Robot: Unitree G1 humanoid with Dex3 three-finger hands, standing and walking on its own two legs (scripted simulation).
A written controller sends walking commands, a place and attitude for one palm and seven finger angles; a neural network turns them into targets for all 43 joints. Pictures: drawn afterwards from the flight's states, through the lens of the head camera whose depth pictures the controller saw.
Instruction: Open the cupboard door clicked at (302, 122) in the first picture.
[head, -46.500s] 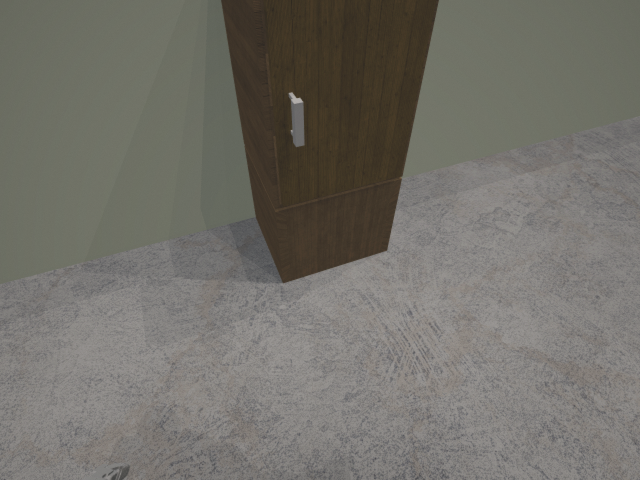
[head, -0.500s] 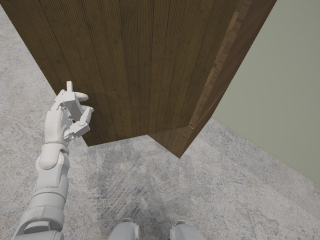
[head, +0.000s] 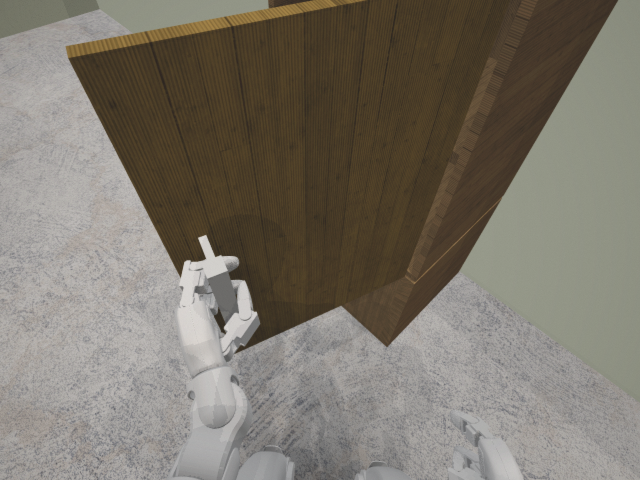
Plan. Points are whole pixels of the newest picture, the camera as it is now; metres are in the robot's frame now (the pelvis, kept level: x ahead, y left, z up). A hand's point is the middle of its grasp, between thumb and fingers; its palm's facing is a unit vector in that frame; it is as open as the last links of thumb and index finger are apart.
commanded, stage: pull the door open along its arc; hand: left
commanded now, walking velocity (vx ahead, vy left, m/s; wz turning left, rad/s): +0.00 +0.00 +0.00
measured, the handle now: (218, 279) +0.35 +0.16 +0.04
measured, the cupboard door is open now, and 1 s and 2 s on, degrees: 73 83 84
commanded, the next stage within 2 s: open thumb and fingers to let go in 0.14 s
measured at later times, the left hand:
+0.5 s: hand (281, 352) +0.26 +0.07 +0.04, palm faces +0.41 -0.91 +0.00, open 7.3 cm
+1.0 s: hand (278, 352) +0.26 +0.07 +0.04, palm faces +0.36 -0.93 +0.00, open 14.2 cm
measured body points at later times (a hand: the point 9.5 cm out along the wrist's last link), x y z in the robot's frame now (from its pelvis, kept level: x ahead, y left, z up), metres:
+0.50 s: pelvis +0.00 -0.03 -0.01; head +0.05 -0.04 +0.44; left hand +0.24 +0.11 +0.04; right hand +0.20 -0.23 -0.10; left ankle +0.02 +0.10 -0.66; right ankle +0.00 -0.08 -0.66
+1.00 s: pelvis +0.00 -0.02 -0.01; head +0.05 -0.03 +0.44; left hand +0.24 +0.12 +0.04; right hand +0.18 -0.24 -0.11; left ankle +0.02 +0.10 -0.66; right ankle +0.00 -0.08 -0.66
